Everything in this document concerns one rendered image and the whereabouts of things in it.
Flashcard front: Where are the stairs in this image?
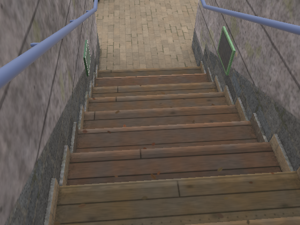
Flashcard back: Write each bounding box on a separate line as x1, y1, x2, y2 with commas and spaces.
53, 67, 300, 225

